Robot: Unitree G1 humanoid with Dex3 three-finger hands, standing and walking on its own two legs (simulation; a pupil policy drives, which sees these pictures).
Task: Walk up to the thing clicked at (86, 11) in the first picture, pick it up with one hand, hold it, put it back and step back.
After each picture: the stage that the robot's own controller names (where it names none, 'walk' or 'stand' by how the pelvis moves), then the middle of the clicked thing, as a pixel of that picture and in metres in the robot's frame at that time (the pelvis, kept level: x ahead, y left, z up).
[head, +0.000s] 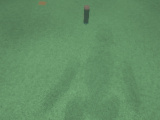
stand; (86, 15) +1.78 -0.10 -0.66
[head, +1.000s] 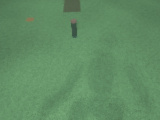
walk; (74, 28) +1.64 +0.18 -0.64
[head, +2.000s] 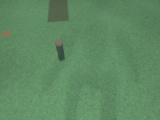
walk; (60, 50) +1.08 +0.28 -0.65
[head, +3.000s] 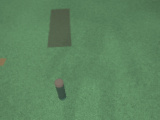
walk; (60, 90) +0.68 +0.20 -0.65
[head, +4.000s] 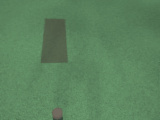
walk; (57, 119) +0.45 +0.13 -0.63
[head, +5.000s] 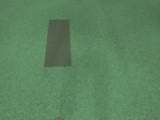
stand; out of the picture +0.38 +0.15 -0.65
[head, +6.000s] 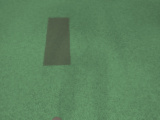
stand; out of the picture +0.37 +0.15 -0.65
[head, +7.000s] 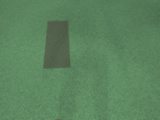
stand; out of the picture +0.37 +0.16 -0.66
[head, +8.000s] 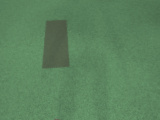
stand; out of the picture +0.36 +0.17 -0.66
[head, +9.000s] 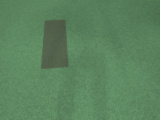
go down; out of the picture +0.36 +0.17 -0.66
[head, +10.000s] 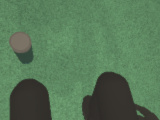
go down; (23, 50) +0.45 +0.17 -0.27
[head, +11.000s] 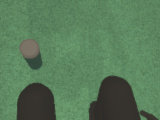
approach; (33, 56) +0.45 +0.16 -0.27
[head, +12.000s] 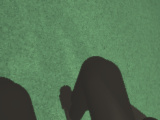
close in; out of the picture +0.45 +0.21 -0.17
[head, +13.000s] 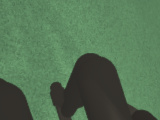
close; out of the picture +0.45 +0.22 -0.17
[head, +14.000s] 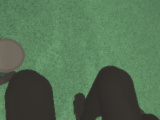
lift; (2, 61) +0.35 +0.22 -0.10
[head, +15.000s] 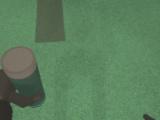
lift; (28, 83) +0.31 +0.16 +0.07
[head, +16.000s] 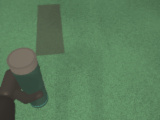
hold; (32, 82) +0.32 +0.16 +0.04
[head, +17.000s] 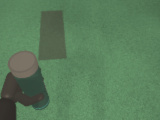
hold; (33, 85) +0.31 +0.16 +0.05
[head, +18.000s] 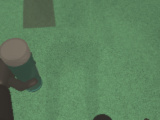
crouch; (25, 70) +0.37 +0.17 -0.01
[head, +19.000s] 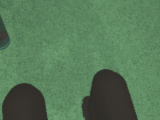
lower; out of the picture +0.50 +0.20 -0.03
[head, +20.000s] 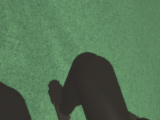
lower; out of the picture +0.47 +0.23 -0.17
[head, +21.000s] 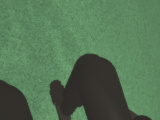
lower; out of the picture +0.45 +0.24 -0.18
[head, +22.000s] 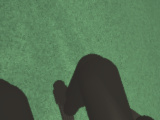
lower; out of the picture +0.45 +0.23 -0.17
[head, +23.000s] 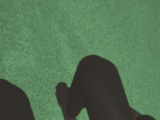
lower; out of the picture +0.45 +0.23 -0.15
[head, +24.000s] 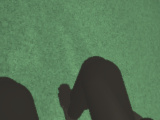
open; out of the picture +0.45 +0.20 -0.18
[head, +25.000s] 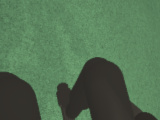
stand; out of the picture +0.45 +0.21 -0.18
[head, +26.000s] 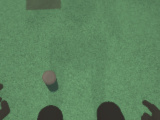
stand; (51, 82) +0.43 +0.15 -0.45
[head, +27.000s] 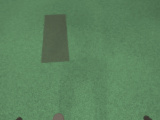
stand; out of the picture +0.38 +0.14 -0.60
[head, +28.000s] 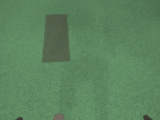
stand; out of the picture +0.38 +0.13 -0.60
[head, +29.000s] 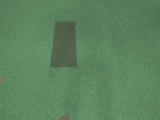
stand; out of the picture +0.40 +0.12 -0.65
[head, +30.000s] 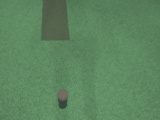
walk; (62, 100) +0.45 +0.06 -0.64
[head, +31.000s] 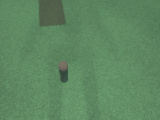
walk; (63, 72) +0.67 +0.13 -0.63
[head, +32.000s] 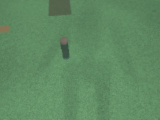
walk; (65, 48) +0.99 +0.18 -0.63
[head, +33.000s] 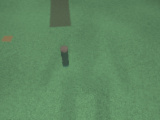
stand; (64, 56) +1.04 +0.16 -0.64
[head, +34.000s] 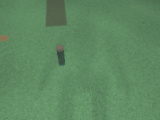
stand; (60, 55) +1.06 +0.19 -0.66
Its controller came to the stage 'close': yes
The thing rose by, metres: 0.70
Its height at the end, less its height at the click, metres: +0.00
